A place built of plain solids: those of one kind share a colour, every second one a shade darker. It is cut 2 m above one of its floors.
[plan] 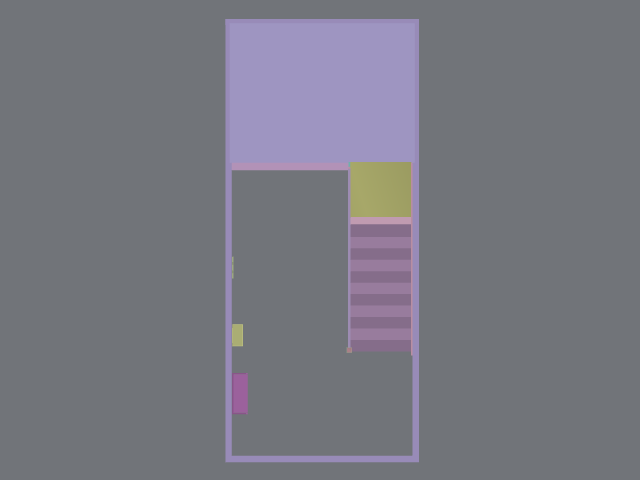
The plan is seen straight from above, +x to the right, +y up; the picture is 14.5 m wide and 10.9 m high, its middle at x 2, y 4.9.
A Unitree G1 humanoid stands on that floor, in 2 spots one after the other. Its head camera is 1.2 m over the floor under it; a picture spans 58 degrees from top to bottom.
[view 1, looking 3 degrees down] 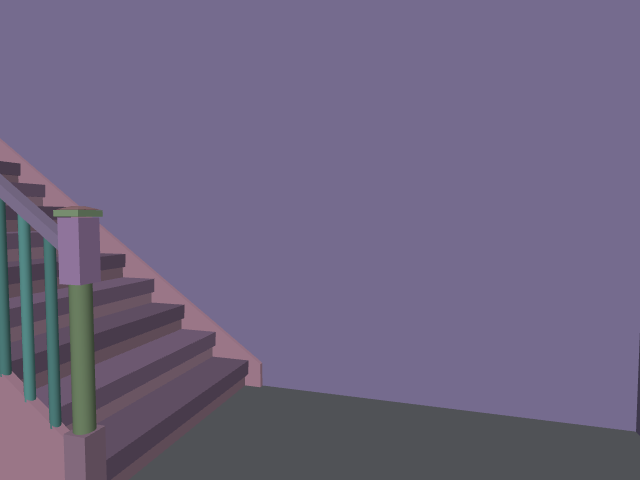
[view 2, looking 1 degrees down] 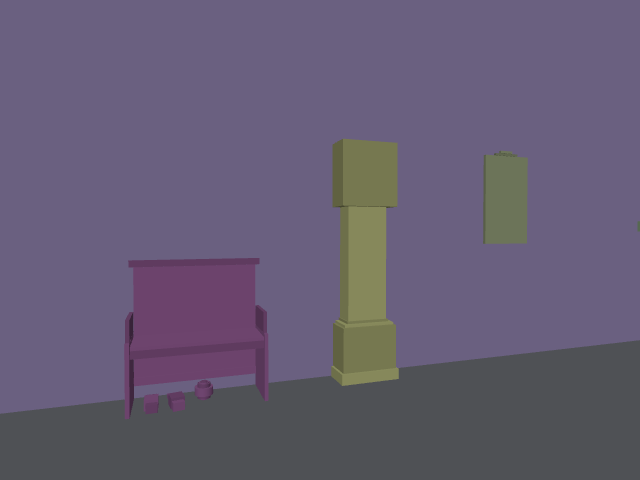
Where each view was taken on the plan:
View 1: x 1.32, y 1.00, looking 17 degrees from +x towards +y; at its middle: wall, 2.91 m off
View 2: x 3.38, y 1.23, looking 161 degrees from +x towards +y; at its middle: wall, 3.57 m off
